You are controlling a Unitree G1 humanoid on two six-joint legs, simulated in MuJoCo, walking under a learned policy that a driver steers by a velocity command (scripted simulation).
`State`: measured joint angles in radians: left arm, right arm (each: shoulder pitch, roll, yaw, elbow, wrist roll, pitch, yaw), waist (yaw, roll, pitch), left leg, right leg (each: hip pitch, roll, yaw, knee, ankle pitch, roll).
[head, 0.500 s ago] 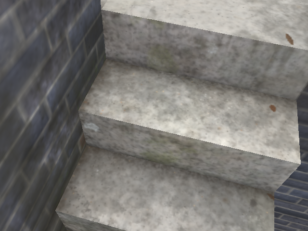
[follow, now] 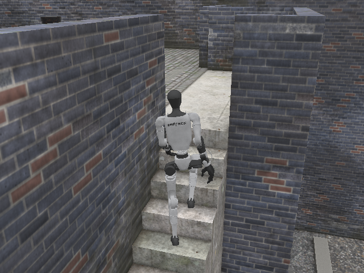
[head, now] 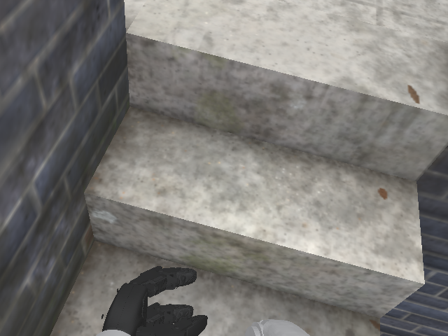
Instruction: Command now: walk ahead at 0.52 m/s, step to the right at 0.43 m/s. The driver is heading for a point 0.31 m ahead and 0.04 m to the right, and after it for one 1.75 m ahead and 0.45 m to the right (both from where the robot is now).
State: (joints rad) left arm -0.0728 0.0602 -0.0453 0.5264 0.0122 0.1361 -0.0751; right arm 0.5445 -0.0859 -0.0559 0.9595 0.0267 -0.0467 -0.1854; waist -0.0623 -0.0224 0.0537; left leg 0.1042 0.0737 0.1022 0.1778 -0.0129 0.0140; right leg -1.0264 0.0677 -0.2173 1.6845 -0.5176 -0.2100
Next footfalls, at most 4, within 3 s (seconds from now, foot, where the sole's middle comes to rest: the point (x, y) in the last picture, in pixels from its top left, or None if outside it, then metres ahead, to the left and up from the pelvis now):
0.42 left None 0.17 0.12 -0.63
0.94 right None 0.32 -0.25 -0.43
1.38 left None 0.21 0.01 -0.44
1.68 right None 0.33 -0.20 -0.43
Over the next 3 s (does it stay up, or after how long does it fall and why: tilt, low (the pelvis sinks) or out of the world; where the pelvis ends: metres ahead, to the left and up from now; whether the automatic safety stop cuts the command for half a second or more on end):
stays up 0.31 -0.14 0.33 its command is cut before an obstacle from the start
